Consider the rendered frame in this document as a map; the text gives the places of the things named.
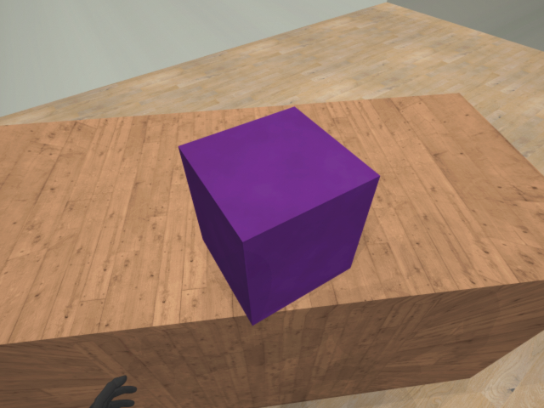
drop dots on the carton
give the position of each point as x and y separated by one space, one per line
281 207

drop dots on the robot left hand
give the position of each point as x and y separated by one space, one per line
110 391

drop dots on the pedestal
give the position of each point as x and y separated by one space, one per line
104 272

